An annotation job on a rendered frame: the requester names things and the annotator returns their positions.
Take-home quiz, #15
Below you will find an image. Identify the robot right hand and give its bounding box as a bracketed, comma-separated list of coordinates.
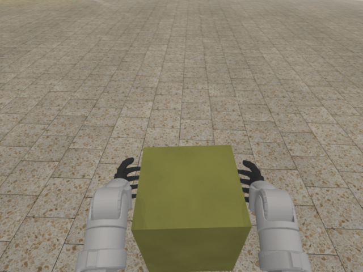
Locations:
[238, 160, 264, 203]

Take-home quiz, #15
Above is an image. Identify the right robot forearm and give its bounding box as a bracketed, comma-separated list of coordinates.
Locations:
[248, 181, 312, 272]

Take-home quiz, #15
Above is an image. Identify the robot left hand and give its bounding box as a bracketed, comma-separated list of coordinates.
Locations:
[114, 158, 141, 198]

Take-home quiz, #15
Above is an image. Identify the left robot forearm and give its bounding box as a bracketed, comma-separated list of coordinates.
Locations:
[75, 178, 132, 272]

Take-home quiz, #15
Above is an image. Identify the carton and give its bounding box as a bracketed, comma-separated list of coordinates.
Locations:
[131, 145, 252, 272]

